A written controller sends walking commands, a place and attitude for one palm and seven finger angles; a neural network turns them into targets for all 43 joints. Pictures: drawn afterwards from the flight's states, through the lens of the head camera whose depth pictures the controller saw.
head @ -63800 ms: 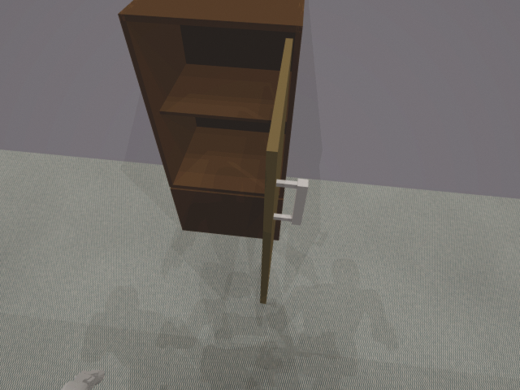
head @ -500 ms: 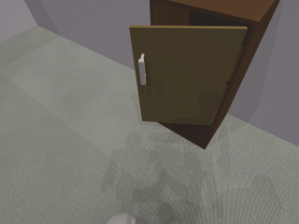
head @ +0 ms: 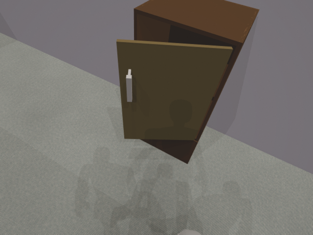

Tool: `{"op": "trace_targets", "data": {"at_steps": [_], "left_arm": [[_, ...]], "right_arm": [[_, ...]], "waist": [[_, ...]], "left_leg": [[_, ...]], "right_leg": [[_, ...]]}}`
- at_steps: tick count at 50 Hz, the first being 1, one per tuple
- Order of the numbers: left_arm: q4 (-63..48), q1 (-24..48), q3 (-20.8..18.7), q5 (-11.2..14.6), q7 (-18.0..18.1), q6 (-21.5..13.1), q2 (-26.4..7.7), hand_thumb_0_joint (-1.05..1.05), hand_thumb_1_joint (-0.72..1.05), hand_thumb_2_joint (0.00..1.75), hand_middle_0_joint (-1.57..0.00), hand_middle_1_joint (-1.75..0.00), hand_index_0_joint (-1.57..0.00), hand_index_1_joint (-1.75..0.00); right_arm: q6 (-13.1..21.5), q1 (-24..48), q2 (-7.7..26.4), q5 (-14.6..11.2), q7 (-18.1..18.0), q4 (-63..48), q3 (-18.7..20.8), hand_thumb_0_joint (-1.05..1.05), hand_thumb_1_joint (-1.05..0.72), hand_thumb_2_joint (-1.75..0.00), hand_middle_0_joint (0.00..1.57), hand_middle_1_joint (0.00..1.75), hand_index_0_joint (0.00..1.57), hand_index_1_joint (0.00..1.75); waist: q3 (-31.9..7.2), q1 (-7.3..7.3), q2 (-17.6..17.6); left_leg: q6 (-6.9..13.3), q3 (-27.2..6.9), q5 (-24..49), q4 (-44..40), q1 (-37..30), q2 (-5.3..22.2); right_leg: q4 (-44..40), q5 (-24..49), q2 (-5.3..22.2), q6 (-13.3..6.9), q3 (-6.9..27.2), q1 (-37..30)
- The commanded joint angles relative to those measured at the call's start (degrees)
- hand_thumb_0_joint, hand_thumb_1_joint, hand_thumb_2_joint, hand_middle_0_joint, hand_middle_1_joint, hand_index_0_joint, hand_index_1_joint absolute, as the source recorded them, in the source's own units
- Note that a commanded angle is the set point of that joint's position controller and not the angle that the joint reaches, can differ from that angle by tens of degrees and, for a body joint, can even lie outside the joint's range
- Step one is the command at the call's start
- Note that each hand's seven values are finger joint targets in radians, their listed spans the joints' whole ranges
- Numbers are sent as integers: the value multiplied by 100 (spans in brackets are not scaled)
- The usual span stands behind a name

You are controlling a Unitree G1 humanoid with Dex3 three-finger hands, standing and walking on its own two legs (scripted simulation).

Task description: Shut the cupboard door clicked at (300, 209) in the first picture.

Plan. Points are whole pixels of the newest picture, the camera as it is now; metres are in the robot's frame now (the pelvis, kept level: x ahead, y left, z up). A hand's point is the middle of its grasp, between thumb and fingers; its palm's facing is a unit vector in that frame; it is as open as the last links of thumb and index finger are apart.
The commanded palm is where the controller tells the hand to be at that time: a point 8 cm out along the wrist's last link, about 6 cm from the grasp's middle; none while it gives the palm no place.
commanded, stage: take the last steps up to it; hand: left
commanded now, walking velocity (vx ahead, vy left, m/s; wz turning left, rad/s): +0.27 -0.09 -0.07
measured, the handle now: (129, 85) +0.65 +0.13 -0.03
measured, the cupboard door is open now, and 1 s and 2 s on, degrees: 30 30 30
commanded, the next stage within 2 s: come to a stop and stand still in 0.44 s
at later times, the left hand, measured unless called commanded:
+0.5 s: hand out of the picture +0.15 +0.10 -0.18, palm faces +0.06 -0.98 -0.20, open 7.2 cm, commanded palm none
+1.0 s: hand (126, 224) +0.19 +0.09 -0.19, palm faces +0.06 -0.97 -0.23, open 7.4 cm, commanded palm none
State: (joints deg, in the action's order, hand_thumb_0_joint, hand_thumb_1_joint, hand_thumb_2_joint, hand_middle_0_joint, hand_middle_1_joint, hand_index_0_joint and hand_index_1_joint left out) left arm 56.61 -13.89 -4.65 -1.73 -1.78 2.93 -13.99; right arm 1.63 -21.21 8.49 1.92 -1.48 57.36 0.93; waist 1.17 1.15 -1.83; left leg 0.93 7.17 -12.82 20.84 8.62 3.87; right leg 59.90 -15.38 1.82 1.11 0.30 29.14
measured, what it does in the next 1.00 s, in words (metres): walks ahead: right foot, then left foot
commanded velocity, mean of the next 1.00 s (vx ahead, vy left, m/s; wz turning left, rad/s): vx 0.02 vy -0.02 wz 0.01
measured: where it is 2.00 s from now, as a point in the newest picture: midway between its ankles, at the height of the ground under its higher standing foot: outside the picture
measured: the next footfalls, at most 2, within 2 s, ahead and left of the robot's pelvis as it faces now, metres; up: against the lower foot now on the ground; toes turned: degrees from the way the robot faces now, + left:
right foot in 0.22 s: +0.12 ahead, -0.17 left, +0.00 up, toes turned -6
left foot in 0.60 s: +0.27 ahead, +0.02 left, +0.00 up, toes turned +5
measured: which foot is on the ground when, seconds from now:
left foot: down 0.00-0.22, up 0.24-0.58, down 0.60-1.00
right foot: up 0.00-0.20, down 0.22-0.60, up 0.62-0.74, down 0.76-1.00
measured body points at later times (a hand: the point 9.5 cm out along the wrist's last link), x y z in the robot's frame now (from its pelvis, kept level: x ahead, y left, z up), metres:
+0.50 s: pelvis +0.13 -0.08 -0.01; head +0.15 -0.08 +0.44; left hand +0.15 +0.15 -0.17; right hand +0.18 -0.32 -0.16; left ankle +0.18 +0.03 -0.71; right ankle +0.08 -0.17 -0.75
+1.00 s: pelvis +0.18 -0.10 -0.02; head +0.21 -0.10 +0.43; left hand +0.19 +0.14 -0.17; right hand +0.25 -0.33 -0.17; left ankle +0.23 +0.01 -0.75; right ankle +0.14 -0.20 -0.75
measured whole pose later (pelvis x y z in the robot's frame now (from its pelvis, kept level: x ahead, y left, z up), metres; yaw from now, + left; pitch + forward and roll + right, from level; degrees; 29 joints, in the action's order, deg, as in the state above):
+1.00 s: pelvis +0.18 -0.10 -0.02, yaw +1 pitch -1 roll +0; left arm 59.7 -15.2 -1.7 -1.2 2.3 1.8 -9.5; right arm -2.7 -9.0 10.0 0.5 -1.1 58.8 2.6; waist 3.9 -0.1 0.4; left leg 1.0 6.6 -11.4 30.8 18.5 2.1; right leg 31.7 -20.7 0.0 -1.8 -3.4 10.3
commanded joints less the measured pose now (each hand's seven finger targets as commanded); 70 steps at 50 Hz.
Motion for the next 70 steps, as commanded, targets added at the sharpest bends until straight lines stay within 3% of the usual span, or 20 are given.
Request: {"op": "trace_targets", "data": {"at_steps": [1,5,9,10,11,12,13,16,18,26,28,29,30,31,34,37,40,48,58,70], "left_arm": [[-572,763,81,-4,-77,-203,-12,0,90,90,-20,-30,-20,-30],[-494,828,121,30,-66,-280,14,0,90,90,-20,-30,-20,-30],[-26,-187,22,34,-5,-392,-188,0,90,90,-20,-30,-20,-30],[172,-763,-45,12,58,-478,-610,0,90,90,-20,-30,-20,-30],[391,-1391,-170,17,134,-522,-1104,0,90,90,-20,-30,-20,-30],[374,-1323,-125,83,185,-487,-1081,0,90,90,-20,-30,-20,-30],[331,-942,-90,70,220,-529,-783,0,90,90,-20,-30,-20,-30],[205,-311,95,84,275,-568,-177,0,90,90,-20,-30,-20,-30],[218,-280,147,60,278,-633,15,0,90,90,-20,-30,-20,-30],[433,-469,162,66,296,-657,-200,0,90,90,-20,-30,-20,-30],[482,-459,206,121,320,-622,-86,0,90,90,-20,-30,-20,-30],[484,-681,265,152,363,-596,107,0,90,90,-20,-30,-20,-30],[444,-850,351,188,410,-543,340,0,90,90,-20,-30,-20,-30],[447,-892,377,182,454,-467,341,0,90,90,-20,-30,-20,-30],[570,-838,345,121,437,-216,208,0,90,90,-20,-30,-20,-30],[562,-1016,292,73,427,-175,74,0,90,90,-20,-30,-20,-30],[340,-733,241,47,400,-154,-67,0,90,90,-20,-30,-20,-30],[14,-276,165,38,416,-225,-261,0,90,90,-20,-30,-20,-30],[256,-309,279,116,405,-244,-118,0,90,90,-20,-30,-20,-30],[576,-439,343,125,398,-317,19,0,90,90,-20,-30,-20,-30]], "right_arm": [[101,-571,1056,33,-66,-41,294,0,-90,-90,20,30,20,30],[48,-536,1114,41,-11,93,333,0,-90,-90,20,30,20,30],[7,-361,989,-31,28,177,302,0,-90,-90,20,30,20,30],[30,-313,742,-101,87,143,246,0,-90,-90,20,30,20,30],[58,-78,340,-124,94,-83,145,0,-90,-90,20,30,20,30],[6,162,628,-94,78,-146,209,0,-90,-90,20,30,20,30],[18,175,570,-77,67,-83,254,0,-90,-90,20,30,20,30],[-41,72,410,-55,85,114,225,0,-90,-90,20,30,20,30],[-95,-16,223,-28,108,147,187,0,-90,-90,20,30,20,30],[-3,536,244,-51,154,-38,123,0,-90,-90,20,30,20,30],[76,63,434,-36,90,168,113,0,-90,-90,20,30,20,30],[126,-257,721,-7,21,238,130,0,-90,-90,20,30,20,30],[107,-357,1031,-53,-50,253,166,0,-90,-90,20,30,20,30],[28,-171,1011,-84,-94,228,130,0,-90,-90,20,30,20,30],[-96,837,837,-129,-184,62,34,0,-90,-90,20,30,20,30],[-195,1130,912,-182,-173,-39,125,0,-90,-90,20,30,20,30],[-281,1136,994,-190,-96,-156,261,0,-90,-90,20,30,20,30],[-383,932,558,-131,-7,-81,256,0,-90,-90,20,30,20,30],[-218,730,679,-117,-20,324,72,0,-90,-90,20,30,20,30],[-155,288,551,-136,-47,673,7,0,-90,-90,20,30,20,30]], "waist": [[362,234,1006],[339,240,1207],[-32,-281,586],[-318,-553,-251],[-436,-770,-1676],[-132,-739,-1166],[110,-529,-1124],[223,-113,-580],[198,43,-464],[148,13,-251],[-115,233,-51],[-571,255,443],[-720,196,1179],[-549,84,1123],[205,-206,1228],[-243,-291,628],[-313,-171,256],[-75,-38,-625],[261,-173,342],[320,-118,54]], "left_leg": [[702,-1168,-72,-1102,-435,1455],[692,-1050,-38,-845,-113,1397],[257,-533,-226,319,736,833],[48,-49,-474,1446,1657,397],[-114,286,-2263,2948,2761,-239],[-43,-333,-2358,3850,2871,-48],[-50,-550,-1765,4225,3054,97],[-148,-563,-1070,4183,2577,307],[-208,-397,-793,3796,2218,211],[-107,-92,-108,1478,1265,-138],[-26,-266,1509,711,52,-163],[279,-965,3349,722,-852,510],[831,-1754,5165,882,-1226,1407],[1147,-1791,5456,492,-663,1737],[934,-1587,3652,-152,352,1332],[605,-1230,2989,263,29,905],[408,-1185,1323,205,133,694],[-51,-533,331,1155,299,-52],[66,-989,659,38,377,377],[-7,-836,711,-184,25,334]], "right_leg": [[-1080,-21,241,25,-147,556],[-2134,-264,76,-53,-478,-382],[-3519,420,-104,-186,-544,-2484],[-3923,-197,700,-503,468,-3590],[-4537,-184,1952,-1035,2157,-4115],[-4860,-270,2165,-1279,2250,-3415],[-4794,383,1897,-1282,1929,-3237],[-4622,1955,1482,-1213,617,-2558],[-4577,2629,1284,-1152,155,-2255],[-4106,3060,1129,-1106,90,-2479],[-3127,3365,772,-740,-165,-2110],[-2468,2525,406,-409,-351,-1638],[-1978,432,79,-166,-467,-1180],[-1741,-1703,32,-113,-315,-1454],[-2264,-1359,244,-54,-81,-1604],[-3193,204,195,-128,105,-1716],[-3225,529,277,-257,192,-1526],[-3845,1730,1113,-852,924,-1323],[-4017,413,464,-396,391,-1832],[-4370,463,450,-361,301,-1939]]}}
